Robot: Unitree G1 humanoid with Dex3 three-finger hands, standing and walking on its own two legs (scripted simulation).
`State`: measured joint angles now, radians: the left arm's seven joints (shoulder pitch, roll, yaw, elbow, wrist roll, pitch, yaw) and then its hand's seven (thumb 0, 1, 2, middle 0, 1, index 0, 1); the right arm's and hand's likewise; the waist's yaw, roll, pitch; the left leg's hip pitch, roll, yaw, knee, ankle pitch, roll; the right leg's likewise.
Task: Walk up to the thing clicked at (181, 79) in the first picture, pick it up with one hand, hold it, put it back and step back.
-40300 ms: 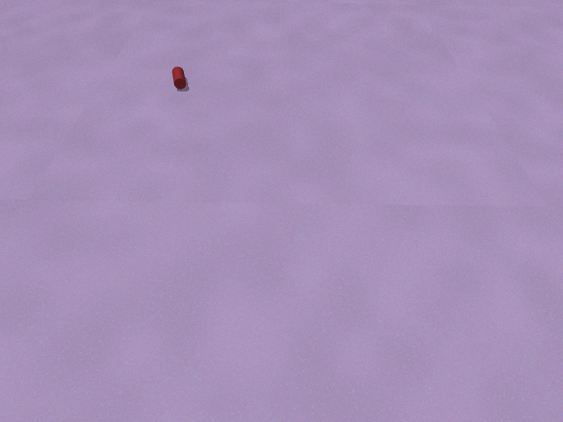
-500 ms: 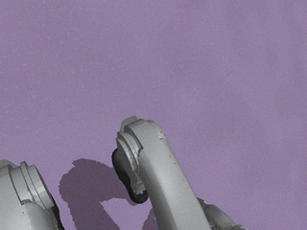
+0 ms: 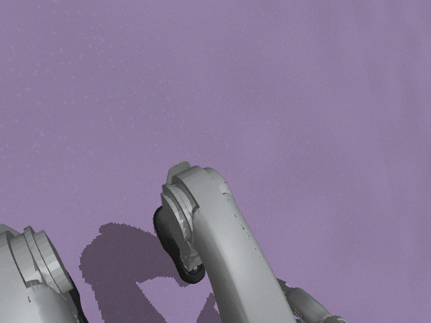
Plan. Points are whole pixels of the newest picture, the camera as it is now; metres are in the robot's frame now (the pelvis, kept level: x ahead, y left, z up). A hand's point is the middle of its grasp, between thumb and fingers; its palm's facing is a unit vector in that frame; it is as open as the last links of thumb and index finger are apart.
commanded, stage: close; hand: left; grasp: from above
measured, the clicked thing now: out of the picture +0.48 +0.32 -0.28
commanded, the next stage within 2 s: settle in 1.12 s
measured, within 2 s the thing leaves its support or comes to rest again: leaves its support in 1.54 s
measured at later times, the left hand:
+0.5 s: hand out of the picture +0.46 +0.31 -0.26, palm faces -0.42 -0.18 -0.89, open 10.4 cm
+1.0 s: hand out of the picture +0.46 +0.31 -0.26, palm faces -0.42 -0.18 -0.89, open 10.2 cm
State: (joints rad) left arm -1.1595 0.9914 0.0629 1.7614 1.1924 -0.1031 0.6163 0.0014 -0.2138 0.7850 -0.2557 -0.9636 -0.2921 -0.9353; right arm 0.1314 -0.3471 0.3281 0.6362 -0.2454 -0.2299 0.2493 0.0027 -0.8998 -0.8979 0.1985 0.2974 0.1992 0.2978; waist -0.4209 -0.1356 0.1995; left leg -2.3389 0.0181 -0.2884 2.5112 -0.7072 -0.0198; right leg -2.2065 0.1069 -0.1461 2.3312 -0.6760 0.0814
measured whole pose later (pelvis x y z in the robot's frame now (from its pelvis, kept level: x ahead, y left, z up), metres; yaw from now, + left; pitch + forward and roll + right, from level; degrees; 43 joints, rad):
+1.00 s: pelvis +0.00 +0.00 +0.00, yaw +0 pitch +28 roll -16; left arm -1.17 1.03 0.04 1.76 1.17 -0.11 0.61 0.00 0.05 0.46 -0.58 -0.68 -0.60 -0.63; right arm 0.13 -0.35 0.36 0.62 -0.25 -0.23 0.24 0.00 -0.90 -0.90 0.20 0.30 0.20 0.30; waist -0.43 -0.15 0.22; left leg -2.33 0.02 -0.30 2.50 -0.70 -0.02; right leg -2.19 0.10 -0.16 2.31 -0.67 0.08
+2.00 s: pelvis +0.00 -0.01 +0.01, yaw +4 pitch +33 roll -11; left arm -1.04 0.77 0.02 1.43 1.11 -0.03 0.32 0.00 0.00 0.36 -0.75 -0.49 -0.77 -0.44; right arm 0.14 -0.33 0.17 0.64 -0.15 -0.09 0.23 0.00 -0.91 -0.90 0.20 0.30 0.20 0.30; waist -0.28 0.00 0.01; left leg -2.34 0.01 -0.21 2.43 -0.68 -0.03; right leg -2.24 0.07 -0.09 2.32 -0.68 0.06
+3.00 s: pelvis -0.01 -0.01 +0.17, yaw +12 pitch +31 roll -5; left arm -0.62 0.56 -0.09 0.80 0.98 0.04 0.04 0.00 0.06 0.32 -0.68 -0.53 -0.70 -0.48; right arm 0.15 -0.26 0.00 0.64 0.00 0.07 0.02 0.01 -0.89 -0.89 0.20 0.30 0.20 0.30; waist -0.10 0.06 -0.18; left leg -1.85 0.02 -0.09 1.91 -0.60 -0.01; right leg -1.78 0.01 -0.02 1.86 -0.63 0.04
